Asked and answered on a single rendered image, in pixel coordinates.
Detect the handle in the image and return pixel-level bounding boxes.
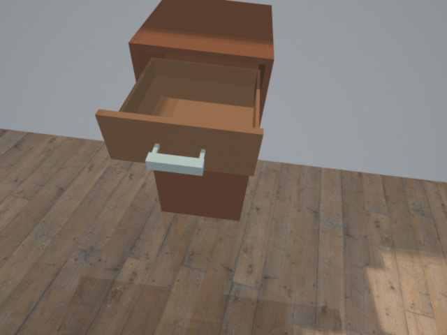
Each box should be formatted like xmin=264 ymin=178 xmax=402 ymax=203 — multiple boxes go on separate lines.
xmin=145 ymin=144 xmax=205 ymax=176

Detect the cabinet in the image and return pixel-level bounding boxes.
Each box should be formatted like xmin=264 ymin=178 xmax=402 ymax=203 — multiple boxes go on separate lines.
xmin=129 ymin=0 xmax=274 ymax=221

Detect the drawer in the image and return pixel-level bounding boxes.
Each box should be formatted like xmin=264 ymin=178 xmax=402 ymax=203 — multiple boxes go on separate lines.
xmin=95 ymin=57 xmax=263 ymax=177

